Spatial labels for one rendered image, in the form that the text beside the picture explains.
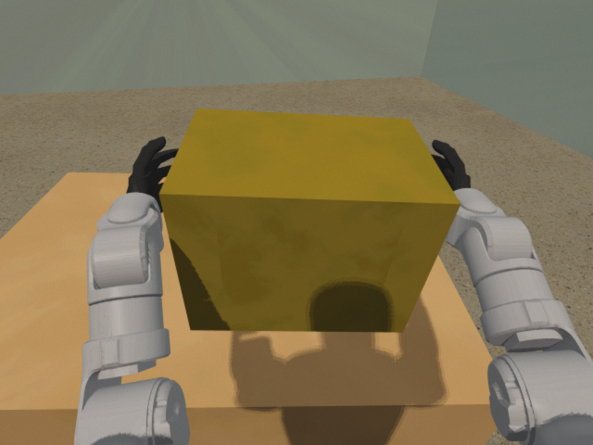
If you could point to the carton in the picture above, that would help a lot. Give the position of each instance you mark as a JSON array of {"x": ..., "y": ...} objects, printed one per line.
[{"x": 303, "y": 222}]

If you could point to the right robot upper arm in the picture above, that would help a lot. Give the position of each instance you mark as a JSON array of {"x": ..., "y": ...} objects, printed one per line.
[{"x": 543, "y": 397}]

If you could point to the robot right hand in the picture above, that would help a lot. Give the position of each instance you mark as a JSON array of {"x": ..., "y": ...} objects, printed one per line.
[{"x": 451, "y": 166}]

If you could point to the left robot upper arm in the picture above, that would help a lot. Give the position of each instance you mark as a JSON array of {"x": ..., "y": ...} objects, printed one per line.
[{"x": 147, "y": 412}]

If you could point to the pedestal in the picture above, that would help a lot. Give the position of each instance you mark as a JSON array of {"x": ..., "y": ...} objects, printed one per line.
[{"x": 425, "y": 386}]

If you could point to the left robot forearm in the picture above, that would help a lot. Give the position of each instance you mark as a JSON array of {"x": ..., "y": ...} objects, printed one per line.
[{"x": 124, "y": 290}]

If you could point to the robot left hand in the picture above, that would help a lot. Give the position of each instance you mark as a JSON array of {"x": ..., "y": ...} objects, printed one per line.
[{"x": 146, "y": 174}]

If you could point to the right robot forearm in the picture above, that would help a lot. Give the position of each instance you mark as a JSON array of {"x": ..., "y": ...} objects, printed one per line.
[{"x": 519, "y": 311}]

